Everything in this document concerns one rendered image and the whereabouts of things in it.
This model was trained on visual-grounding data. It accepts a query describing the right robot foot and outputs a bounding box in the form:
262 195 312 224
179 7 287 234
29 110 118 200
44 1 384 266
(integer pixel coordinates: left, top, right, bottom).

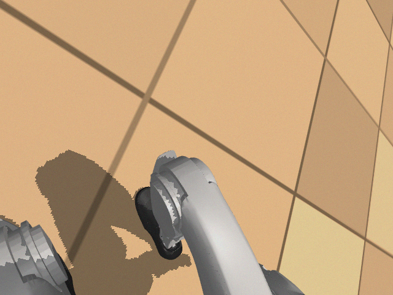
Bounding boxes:
135 187 182 260

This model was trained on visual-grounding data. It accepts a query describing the right robot hand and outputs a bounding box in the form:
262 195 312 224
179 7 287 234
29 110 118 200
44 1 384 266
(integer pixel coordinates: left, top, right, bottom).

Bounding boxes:
259 264 305 295

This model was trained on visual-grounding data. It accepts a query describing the left robot foot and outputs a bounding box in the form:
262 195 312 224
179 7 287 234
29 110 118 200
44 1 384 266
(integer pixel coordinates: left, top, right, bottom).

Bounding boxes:
58 254 76 295

